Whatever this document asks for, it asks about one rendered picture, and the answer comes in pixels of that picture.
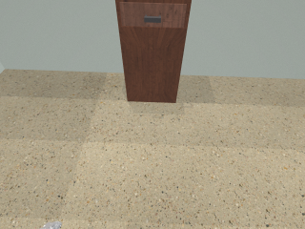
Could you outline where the handle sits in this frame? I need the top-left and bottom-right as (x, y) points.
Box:
(144, 14), (161, 23)

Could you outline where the drawer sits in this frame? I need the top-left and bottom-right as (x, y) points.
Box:
(119, 2), (187, 28)

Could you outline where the cabinet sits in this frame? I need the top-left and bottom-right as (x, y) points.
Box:
(115, 0), (192, 103)

